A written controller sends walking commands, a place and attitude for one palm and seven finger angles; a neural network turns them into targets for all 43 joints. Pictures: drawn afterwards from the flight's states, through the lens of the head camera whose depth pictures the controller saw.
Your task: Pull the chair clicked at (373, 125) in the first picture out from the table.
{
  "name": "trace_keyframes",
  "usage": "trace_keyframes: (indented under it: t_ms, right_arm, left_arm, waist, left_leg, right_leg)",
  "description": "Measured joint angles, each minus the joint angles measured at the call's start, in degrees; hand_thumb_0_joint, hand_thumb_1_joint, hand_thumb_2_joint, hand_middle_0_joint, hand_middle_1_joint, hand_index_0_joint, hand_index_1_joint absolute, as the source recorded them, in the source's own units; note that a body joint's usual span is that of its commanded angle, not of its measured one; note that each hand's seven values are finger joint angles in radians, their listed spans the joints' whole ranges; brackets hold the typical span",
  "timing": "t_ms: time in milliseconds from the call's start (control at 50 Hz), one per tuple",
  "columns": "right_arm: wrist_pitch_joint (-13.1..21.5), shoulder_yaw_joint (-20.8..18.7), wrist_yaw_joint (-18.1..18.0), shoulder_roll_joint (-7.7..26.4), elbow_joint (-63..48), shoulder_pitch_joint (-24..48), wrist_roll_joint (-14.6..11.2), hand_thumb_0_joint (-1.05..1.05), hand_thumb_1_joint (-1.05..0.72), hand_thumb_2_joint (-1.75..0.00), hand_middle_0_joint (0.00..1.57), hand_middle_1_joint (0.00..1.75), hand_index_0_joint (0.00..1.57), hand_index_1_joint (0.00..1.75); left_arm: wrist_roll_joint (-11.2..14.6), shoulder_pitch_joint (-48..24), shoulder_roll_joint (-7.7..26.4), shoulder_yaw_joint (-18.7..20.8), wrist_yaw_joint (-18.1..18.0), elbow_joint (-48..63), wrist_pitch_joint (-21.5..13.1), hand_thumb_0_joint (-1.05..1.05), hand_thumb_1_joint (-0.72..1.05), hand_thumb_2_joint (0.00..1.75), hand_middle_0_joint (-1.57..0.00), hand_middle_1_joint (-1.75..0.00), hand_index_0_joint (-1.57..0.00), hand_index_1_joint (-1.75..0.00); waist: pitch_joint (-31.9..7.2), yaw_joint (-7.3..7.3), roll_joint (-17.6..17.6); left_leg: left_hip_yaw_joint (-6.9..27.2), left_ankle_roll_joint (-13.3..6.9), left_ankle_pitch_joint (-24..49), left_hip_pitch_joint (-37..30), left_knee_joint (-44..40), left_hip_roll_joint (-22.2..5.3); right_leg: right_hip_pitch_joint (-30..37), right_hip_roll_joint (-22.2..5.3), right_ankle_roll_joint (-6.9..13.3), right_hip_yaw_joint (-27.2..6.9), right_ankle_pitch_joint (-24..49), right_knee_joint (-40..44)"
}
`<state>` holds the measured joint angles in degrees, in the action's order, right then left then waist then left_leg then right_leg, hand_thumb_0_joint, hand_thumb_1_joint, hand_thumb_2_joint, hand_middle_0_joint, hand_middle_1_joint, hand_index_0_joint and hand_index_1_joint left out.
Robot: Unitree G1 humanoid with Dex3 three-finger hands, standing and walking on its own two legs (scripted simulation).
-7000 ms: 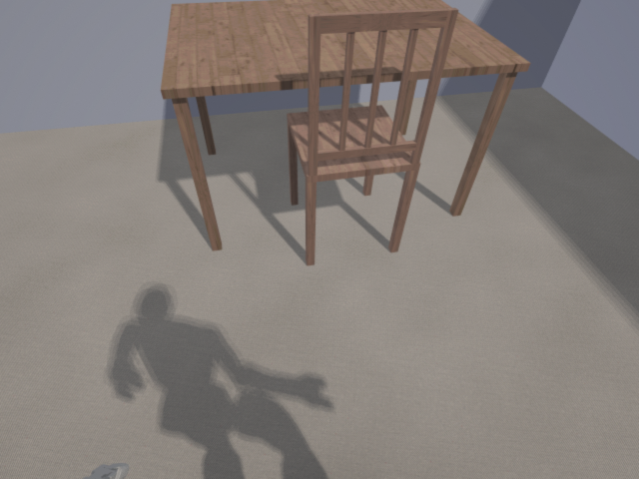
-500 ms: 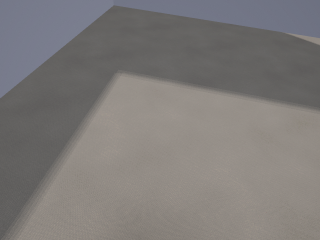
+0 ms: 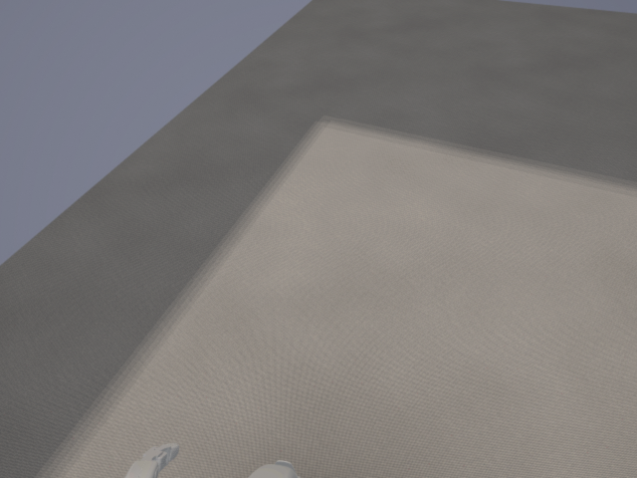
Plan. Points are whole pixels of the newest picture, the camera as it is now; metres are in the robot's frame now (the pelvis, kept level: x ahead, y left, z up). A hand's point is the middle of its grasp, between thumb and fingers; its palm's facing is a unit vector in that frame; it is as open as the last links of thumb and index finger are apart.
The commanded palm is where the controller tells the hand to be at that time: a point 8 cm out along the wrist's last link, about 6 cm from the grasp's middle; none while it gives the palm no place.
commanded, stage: turn to face it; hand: left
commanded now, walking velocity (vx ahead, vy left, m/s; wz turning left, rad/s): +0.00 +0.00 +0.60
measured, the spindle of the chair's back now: out of the picture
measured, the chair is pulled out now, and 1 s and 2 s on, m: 0.00 0.00 0.00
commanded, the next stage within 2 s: none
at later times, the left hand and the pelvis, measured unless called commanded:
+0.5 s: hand out of the picture -0.09 +0.20 -0.17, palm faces +0.41 -0.87 -0.27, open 7.3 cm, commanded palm none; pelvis -0.02 +0.00 -0.01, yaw +20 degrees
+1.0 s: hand out of the picture +0.00 +0.22 -0.13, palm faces +0.56 -0.78 -0.29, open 7.4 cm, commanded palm none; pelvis -0.01 -0.03 +0.00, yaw +37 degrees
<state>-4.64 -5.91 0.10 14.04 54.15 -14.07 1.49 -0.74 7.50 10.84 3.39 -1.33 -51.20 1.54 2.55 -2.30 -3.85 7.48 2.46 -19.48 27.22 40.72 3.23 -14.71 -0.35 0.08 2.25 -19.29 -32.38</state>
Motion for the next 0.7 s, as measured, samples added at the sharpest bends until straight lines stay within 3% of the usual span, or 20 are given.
trace_keyframes:
  t_ms: [40,100,200,360,440,480,500,540,600,700]
  right_arm:
    - [-0.5,-0.4,0.2,0.7,-0.1,0.0,0.3,0.0,-0.91,-0.9,0.2,0.3,0.2,0.3]
    - [-0.3,-0.5,0.8,1.5,-0.6,0.5,0.4,0.0,-0.91,-0.9,0.19,0.3,0.2,0.3]
    - [-0.6,-0.4,1.2,2.2,-0.7,1.2,0.2,0.0,-0.91,-0.9,0.19,0.3,0.2,0.3]
    - [-1.2,0.9,1.2,1.7,-0.5,5.4,-0.1,0.0,-0.91,-0.9,0.19,0.3,0.2,0.3]
    - [-0.2,1.9,1.3,0.8,-2.1,8.3,-0.4,0.0,-0.92,-0.9,0.19,0.3,0.2,0.3]
    - [0.6,2.3,1.4,0.3,-3.2,9.1,-0.4,0.0,-0.91,-0.9,0.19,0.3,0.2,0.3]
    - [1.3,2.5,1.5,0.4,-3.9,9.3,-0.4,0.0,-0.91,-0.9,0.19,0.3,0.2,0.3]
    - [2.4,2.7,1.3,-0.5,-4.5,9.9,-0.5,0.0,-0.91,-0.9,0.19,0.3,0.2,0.3]
    - [2.7,3.4,0.8,-1.2,-4.7,9.2,-0.5,0.0,-0.91,-0.9,0.2,0.3,0.2,0.3]
    - [2.4,3.6,0.3,-1.6,-4.0,7.4,-0.4,0.0,-0.91,-0.9,0.2,0.3,0.21,0.3]
  left_arm:
    - [-0.1,1.2,-0.7,-0.5,-0.2,0.1,0.2,0.0,0.91,0.9,-0.2,-0.3,-0.2,-0.29]
    - [-0.1,2.7,-1.2,-0.9,0.0,-0.2,0.1,0.0,0.91,0.9,-0.2,-0.3,-0.2,-0.29]
    - [-0.1,4.5,-1.9,-1.7,0.2,-0.4,-0.7,0.0,0.91,0.9,-0.2,-0.3,-0.2,-0.29]
    - [-0.7,8.1,-0.8,-1.3,0.1,-1.4,-0.8,0.0,0.92,0.9,-0.2,-0.3,-0.21,-0.29]
    - [-0.9,9.4,0.9,-0.6,0.2,-2.5,-0.1,0.0,0.91,0.9,-0.2,-0.3,-0.21,-0.29]
    - [-0.7,10.2,1.9,-0.1,0.4,-3.0,0.3,0.0,0.91,0.9,-0.2,-0.3,-0.21,-0.29]
    - [-0.5,10.8,2.4,0.1,0.5,-3.1,0.5,0.0,0.91,0.9,-0.2,-0.3,-0.21,-0.29]
    - [-0.2,9.9,3.9,0.6,0.6,-3.8,1.8,0.0,0.91,0.9,-0.2,-0.3,-0.2,-0.29]
    - [-0.3,8.4,4.7,1.2,0.5,-3.9,3.1,0.01,0.91,0.9,-0.2,-0.3,-0.2,-0.29]
    - [-0.2,5.2,4.5,1.2,1.1,-1.8,2.4,0.01,0.91,0.9,-0.2,-0.3,-0.2,-0.29]
  waist:
    - [-0.5,0.07,0.4]
    - [-0.5,0.04,1.2]
    - [0.3,0.38,1.8]
    - [2.1,3.12,2.8]
    - [2.9,4.71,4.1]
    - [2.8,5.06,4.9]
    - [2.3,5.04,4.9]
    - [2.9,5.16,6.7]
    - [2.6,5.19,6.9]
    - [1.9,4.19,5.8]
  left_leg:
    - [-2.9,0.3,-3.8,3.2,11.4,0.0]
    - [-6.2,1.4,-1.5,5.4,23.0,-1.9]
    - [-7.0,3.1,1.1,4.3,27.3,-5.2]
    - [-9.9,3.1,-4.0,-2.4,15.4,-6.7]
    - [-12.8,1.6,-4.8,-6.9,4.7,-6.0]
    - [-14.1,0.6,-0.8,-10.3,-3.4,-5.4]
    - [-14.1,-1.3,2.4,-11.9,-7.3,-5.3]
    - [-13.6,-4.0,1.1,-11.0,-5.3,-3.9]
    - [-12.0,-4.5,0.8,-11.7,-6.3,-3.6]
    - [-8.8,-4.6,4.4,-13.3,-11.4,-2.7]
  right_leg:
    - [1.4,-1.4,1.4,1.4,1.1,1.2]
    - [3.6,-3.1,1.9,3.2,2.4,3.8]
    - [5.0,-4.8,2.2,7.5,2.3,4.8]
    - [4.3,-7.2,1.7,13.3,0.8,2.5]
    - [2.9,-8.8,0.6,15.7,-0.5,-0.3]
    - [1.9,-9.9,-0.4,17.0,-2.0,-3.1]
    - [0.5,-10.4,-1.1,17.1,-3.0,-6.2]
    - [-3.9,-10.5,-3.7,11.3,-10.0,-17.0]
    - [-9.6,-8.2,-5.6,5.1,-10.4,-29.3]
    - [-13.6,-6.7,-6.8,0.1,-3.7,-32.2]
